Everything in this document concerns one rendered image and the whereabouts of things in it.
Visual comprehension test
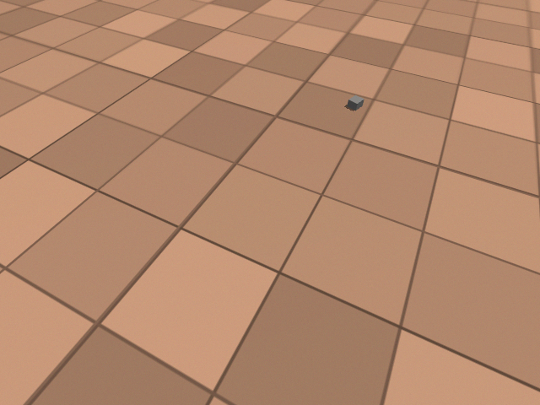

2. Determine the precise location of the small box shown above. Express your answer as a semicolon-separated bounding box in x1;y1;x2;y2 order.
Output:
347;95;364;111

